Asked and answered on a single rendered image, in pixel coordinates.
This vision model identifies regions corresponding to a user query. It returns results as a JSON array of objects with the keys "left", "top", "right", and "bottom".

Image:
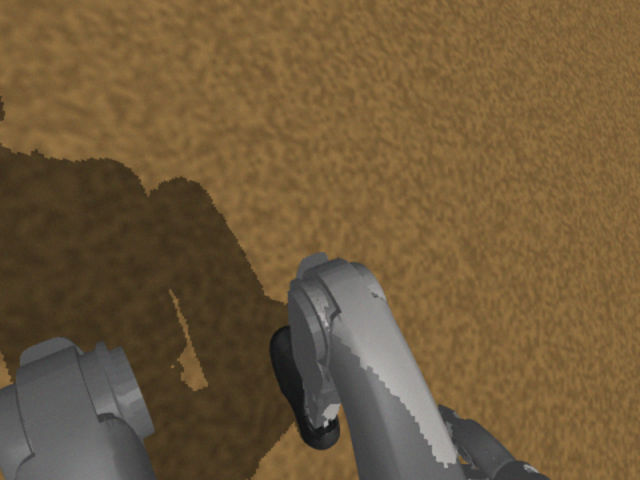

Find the right robot hand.
[{"left": 437, "top": 404, "right": 516, "bottom": 480}]

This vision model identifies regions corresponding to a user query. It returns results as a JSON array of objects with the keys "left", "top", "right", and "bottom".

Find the right robot foot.
[{"left": 270, "top": 326, "right": 340, "bottom": 450}]

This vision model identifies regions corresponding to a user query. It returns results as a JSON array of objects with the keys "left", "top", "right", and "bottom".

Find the right robot arm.
[{"left": 493, "top": 460, "right": 551, "bottom": 480}]

